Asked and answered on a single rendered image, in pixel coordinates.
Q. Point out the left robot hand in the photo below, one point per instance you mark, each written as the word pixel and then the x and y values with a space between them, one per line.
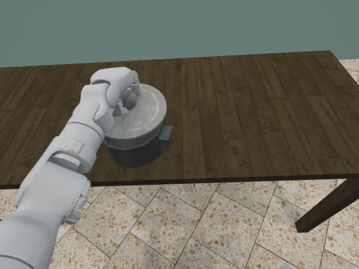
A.
pixel 124 78

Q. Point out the pot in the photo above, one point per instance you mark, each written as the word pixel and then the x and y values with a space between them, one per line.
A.
pixel 139 152

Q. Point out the lid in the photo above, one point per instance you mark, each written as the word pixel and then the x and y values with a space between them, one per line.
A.
pixel 145 117

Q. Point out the left robot upper arm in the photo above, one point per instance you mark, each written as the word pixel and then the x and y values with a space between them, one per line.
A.
pixel 28 236

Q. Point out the knob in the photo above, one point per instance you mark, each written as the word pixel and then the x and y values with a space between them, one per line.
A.
pixel 128 99

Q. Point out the table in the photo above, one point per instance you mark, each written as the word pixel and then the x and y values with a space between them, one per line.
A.
pixel 235 118

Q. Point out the robot left forearm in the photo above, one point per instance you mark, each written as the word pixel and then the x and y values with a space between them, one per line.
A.
pixel 75 148

